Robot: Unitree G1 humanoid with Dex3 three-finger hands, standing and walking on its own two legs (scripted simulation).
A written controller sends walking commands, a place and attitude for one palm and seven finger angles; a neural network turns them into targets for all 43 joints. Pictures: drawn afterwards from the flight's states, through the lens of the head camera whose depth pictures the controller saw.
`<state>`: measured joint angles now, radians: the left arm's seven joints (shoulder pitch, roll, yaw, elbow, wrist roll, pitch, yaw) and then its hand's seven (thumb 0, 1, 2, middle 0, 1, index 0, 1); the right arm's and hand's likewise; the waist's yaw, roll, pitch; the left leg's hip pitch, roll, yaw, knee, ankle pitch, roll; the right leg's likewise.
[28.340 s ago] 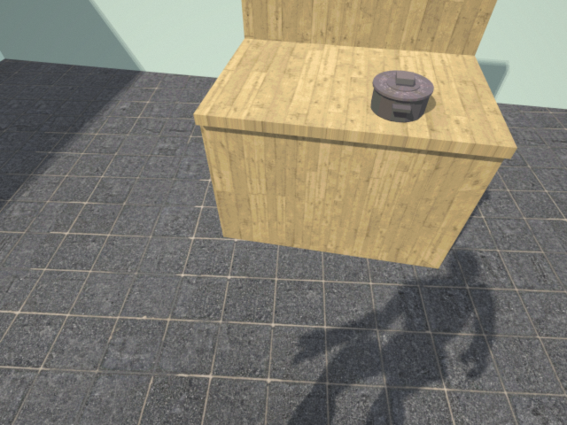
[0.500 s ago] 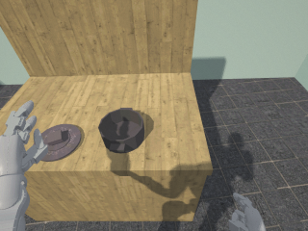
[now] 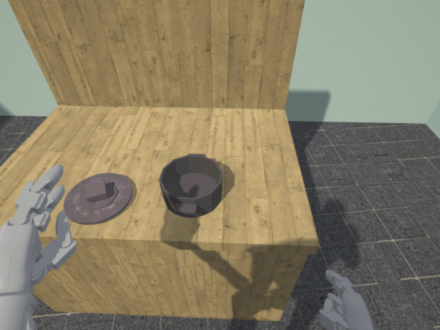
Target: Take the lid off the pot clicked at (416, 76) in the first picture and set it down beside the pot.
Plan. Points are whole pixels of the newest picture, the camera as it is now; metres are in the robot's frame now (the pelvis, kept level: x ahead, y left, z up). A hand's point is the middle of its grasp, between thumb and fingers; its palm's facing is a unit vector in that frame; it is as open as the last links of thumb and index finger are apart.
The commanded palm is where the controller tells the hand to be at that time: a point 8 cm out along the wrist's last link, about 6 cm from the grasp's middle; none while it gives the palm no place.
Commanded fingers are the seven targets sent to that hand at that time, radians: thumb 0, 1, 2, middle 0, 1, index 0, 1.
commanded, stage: draw the hand back to the body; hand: left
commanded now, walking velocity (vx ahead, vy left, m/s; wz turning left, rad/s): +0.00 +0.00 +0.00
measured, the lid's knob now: (96, 191) +0.46 +0.41 -0.08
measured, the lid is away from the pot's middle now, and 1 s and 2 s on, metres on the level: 0.27 0.27 0.27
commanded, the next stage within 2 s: step back with the hand held close in 0.04 s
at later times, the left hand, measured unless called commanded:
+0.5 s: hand (56, 248) +0.18 +0.26 +0.14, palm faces +0.17 -0.88 -0.44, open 7.4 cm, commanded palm +0.12 +0.32 +0.17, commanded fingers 0.00 0.90 0.90 -0.20 -0.30 -0.20 -0.30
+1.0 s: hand (18, 301) +0.10 +0.26 +0.15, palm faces +0.29 -0.86 -0.42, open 7.4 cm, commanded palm +0.04 +0.31 +0.17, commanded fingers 0.00 0.90 0.90 -0.20 -0.30 -0.20 -0.30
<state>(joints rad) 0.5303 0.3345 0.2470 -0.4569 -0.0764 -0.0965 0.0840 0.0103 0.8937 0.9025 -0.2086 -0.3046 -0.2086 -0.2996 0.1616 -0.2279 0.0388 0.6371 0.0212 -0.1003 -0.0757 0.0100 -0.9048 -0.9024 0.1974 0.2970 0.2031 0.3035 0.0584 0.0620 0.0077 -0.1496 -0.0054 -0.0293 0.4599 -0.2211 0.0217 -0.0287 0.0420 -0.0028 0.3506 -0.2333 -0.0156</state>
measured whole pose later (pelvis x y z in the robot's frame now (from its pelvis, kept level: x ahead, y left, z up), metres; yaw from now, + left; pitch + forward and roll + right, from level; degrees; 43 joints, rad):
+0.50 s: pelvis -0.02 +0.04 -0.01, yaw -2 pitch +0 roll -2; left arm 0.63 0.41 0.34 -0.62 -0.05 -0.19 0.04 0.01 0.90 0.90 -0.21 -0.30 -0.21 -0.30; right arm 0.18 -0.22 0.02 0.55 0.02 -0.07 -0.04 0.01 -0.90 -0.90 0.20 0.30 0.20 0.30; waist 0.00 -0.03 0.06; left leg -0.31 -0.04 0.03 0.51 -0.20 0.08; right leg -0.22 0.00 0.04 0.44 -0.22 0.04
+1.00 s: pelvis -0.09 +0.03 -0.02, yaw +0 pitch -1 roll -3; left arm 0.62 0.40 0.36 -0.66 -0.03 -0.23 0.11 0.01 0.89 0.90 -0.21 -0.30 -0.21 -0.30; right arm 0.24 -0.21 0.02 0.55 0.01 -0.14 -0.06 0.01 -0.90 -0.90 0.20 0.30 0.21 0.30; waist -0.01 -0.03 0.05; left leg -0.48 -0.01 0.02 0.67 -0.27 0.06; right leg -0.37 -0.02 -0.05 0.58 -0.20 0.03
